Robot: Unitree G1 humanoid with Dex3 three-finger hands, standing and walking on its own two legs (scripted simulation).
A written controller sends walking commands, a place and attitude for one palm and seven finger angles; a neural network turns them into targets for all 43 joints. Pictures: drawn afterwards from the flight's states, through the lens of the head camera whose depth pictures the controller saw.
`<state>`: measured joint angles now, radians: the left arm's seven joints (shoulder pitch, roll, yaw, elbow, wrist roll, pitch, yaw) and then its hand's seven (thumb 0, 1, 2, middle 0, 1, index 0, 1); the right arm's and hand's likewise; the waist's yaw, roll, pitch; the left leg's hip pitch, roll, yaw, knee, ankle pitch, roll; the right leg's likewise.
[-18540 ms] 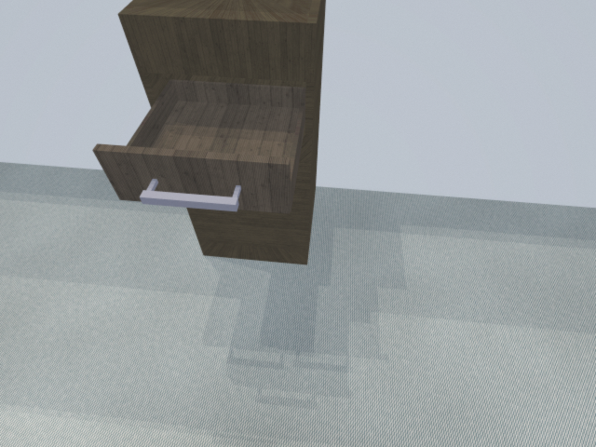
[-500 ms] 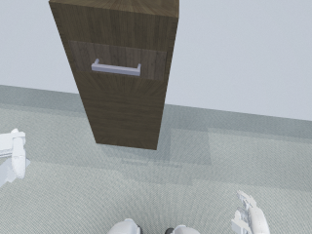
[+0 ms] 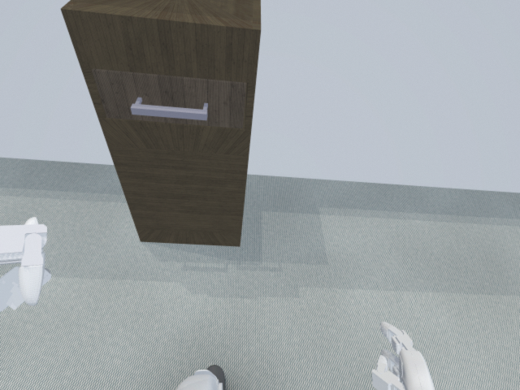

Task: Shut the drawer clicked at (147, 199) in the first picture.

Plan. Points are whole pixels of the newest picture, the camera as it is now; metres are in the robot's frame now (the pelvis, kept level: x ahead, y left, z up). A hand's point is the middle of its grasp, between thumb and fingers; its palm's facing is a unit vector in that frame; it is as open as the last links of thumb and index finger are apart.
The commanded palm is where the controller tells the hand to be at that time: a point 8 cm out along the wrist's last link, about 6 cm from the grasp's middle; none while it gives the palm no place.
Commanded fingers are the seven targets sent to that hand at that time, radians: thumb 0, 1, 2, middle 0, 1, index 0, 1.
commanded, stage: stop stepping back and stand still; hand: left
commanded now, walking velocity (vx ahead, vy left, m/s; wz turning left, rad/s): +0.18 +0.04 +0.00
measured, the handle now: (171, 107) +0.79 +0.25 -0.03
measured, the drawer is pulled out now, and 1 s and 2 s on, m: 0.00 0.00 0.00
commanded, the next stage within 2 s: let the arm hang, fingers relaxed in 0.72 s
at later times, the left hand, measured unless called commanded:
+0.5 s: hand out of the picture +0.16 +0.28 +0.18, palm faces +0.41 -0.82 -0.41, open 3.2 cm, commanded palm +0.11 +0.31 +0.19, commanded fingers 0.00 0.90 0.90 -1.40 -1.60 -1.40 -1.60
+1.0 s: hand out of the picture +0.12 +0.26 -0.08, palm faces +0.07 -0.93 -0.37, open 3.0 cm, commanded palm none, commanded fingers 0.00 0.90 0.90 -1.00 -1.17 -1.00 -1.17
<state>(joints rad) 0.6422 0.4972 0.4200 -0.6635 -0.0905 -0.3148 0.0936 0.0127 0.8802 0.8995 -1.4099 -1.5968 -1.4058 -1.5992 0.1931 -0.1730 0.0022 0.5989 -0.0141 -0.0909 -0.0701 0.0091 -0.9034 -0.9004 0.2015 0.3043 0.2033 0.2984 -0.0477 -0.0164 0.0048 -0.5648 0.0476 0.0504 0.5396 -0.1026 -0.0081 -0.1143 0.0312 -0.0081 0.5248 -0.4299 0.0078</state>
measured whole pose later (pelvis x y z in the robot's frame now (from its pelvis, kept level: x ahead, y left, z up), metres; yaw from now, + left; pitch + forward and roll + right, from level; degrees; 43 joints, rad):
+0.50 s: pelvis -0.03 +0.03 +0.01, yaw -1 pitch -1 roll +0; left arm 0.57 0.37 0.37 -0.51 -0.03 -0.20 0.14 0.01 0.88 0.90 -1.41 -1.60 -1.41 -1.60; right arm 0.23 -0.19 0.02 0.66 0.00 -0.13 -0.10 0.01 -0.90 -0.90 0.20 0.30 0.20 0.30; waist 0.02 -0.02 -0.02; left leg -0.32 -0.04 0.01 0.50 -0.16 0.05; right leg -0.17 0.00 0.01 0.52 -0.33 0.01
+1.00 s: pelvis -0.04 +0.02 +0.00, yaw +2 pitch -2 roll -1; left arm 0.27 0.30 0.08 0.51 0.04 0.04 0.01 0.01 0.90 0.90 -1.29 -1.49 -1.29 -1.49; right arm 0.15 -0.30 -0.02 0.84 -0.01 -0.02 0.00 0.01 -0.91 -0.90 0.20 0.30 0.20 0.30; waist -0.02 0.04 -0.01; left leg -0.39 -0.05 -0.04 0.59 -0.17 0.03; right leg -0.22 0.01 -0.04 0.62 -0.37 -0.01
